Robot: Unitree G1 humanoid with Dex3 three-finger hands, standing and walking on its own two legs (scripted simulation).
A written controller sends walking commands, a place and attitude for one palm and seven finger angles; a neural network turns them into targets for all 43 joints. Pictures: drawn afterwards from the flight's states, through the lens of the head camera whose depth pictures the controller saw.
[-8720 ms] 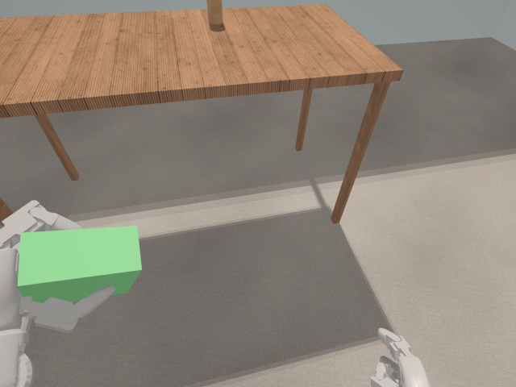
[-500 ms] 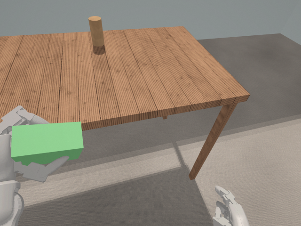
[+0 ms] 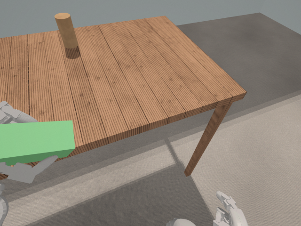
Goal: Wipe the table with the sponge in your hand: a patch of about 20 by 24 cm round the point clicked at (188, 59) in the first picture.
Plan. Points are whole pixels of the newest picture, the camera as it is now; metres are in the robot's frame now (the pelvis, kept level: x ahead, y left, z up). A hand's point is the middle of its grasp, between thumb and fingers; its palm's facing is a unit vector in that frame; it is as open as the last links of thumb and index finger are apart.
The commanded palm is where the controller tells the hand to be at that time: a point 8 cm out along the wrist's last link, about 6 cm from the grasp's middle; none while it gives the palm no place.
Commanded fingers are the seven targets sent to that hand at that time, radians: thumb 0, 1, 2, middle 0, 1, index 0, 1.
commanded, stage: shuffle to correct the standing spot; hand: left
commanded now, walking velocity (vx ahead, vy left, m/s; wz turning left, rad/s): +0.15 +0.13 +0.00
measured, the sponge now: (48, 142) +0.23 +0.22 +0.16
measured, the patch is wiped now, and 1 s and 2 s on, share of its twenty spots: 0.00 0.00 0.00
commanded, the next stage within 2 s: come to a stop and stand still in 0.34 s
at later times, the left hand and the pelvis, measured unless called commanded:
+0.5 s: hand (18, 112) +0.28 +0.29 +0.18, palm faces +0.44 -0.81 -0.39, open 9.7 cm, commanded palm +0.23 +0.33 +0.19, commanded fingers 0.00 0.10 1.30 -1.20 -1.60 -1.20 -1.60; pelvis +0.07 +0.05 -0.01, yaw +0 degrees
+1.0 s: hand out of the picture +0.31 +0.35 +0.19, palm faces +0.48 -0.78 -0.40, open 9.7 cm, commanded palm +0.23 +0.34 +0.19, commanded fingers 0.00 0.10 1.30 -1.20 -1.60 -1.20 -1.60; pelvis +0.06 +0.06 +0.01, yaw +0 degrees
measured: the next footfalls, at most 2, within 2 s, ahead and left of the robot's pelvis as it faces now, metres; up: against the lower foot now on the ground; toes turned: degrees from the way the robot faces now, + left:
right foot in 0.12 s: +0.12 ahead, -0.05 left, +0.00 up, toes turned +0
left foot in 0.44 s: +0.16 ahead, +0.19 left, +0.00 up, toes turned +4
